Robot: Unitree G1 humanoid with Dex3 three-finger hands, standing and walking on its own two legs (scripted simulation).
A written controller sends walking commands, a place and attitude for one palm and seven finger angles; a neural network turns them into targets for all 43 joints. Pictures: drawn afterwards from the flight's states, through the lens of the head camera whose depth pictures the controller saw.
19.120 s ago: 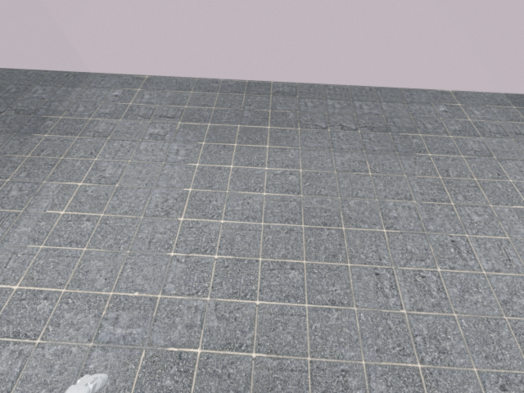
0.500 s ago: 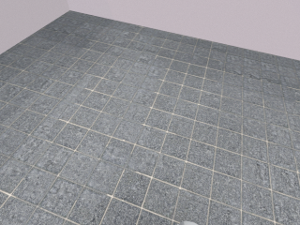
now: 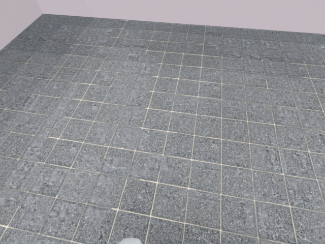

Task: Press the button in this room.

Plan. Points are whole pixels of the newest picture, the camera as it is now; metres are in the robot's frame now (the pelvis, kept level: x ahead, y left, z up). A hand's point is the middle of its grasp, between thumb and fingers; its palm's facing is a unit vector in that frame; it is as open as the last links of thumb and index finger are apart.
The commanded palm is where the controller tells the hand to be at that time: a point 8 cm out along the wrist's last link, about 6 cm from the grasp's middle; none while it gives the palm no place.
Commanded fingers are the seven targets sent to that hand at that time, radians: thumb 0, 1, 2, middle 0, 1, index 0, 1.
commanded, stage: turn or walk to find it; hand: left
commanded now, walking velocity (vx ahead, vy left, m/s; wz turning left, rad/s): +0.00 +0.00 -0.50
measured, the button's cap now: out of the picture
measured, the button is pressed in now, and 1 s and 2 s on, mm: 0 0 0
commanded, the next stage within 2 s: none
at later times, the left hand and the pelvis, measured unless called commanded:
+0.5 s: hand (107, 240) +0.14 +0.18 -0.17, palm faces -0.27 -0.92 -0.30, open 7.4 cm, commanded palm none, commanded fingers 0.00 0.90 0.90 -0.20 -0.30 -0.20 -0.30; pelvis -0.01 -0.01 -0.02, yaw -18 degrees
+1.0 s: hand (118, 236) +0.16 +0.15 -0.18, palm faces -0.43 -0.88 -0.22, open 7.4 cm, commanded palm none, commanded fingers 0.00 0.90 0.90 -0.20 -0.30 -0.20 -0.30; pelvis +0.01 +0.00 -0.01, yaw -29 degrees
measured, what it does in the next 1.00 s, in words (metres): steps on the spot, turning right: left foot, then right foot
